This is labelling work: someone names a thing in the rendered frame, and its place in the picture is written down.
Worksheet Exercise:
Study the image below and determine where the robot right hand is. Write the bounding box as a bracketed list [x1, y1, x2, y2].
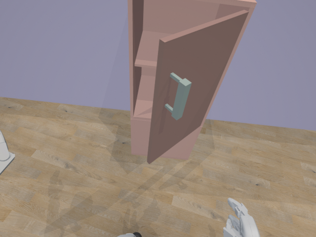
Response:
[223, 198, 261, 237]

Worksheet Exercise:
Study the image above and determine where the handle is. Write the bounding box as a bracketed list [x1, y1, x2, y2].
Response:
[165, 73, 192, 120]

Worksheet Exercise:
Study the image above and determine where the robot left hand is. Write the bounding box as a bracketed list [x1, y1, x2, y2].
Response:
[0, 130, 15, 175]

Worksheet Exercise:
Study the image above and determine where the cupboard door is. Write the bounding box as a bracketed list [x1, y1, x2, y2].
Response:
[147, 10, 249, 164]

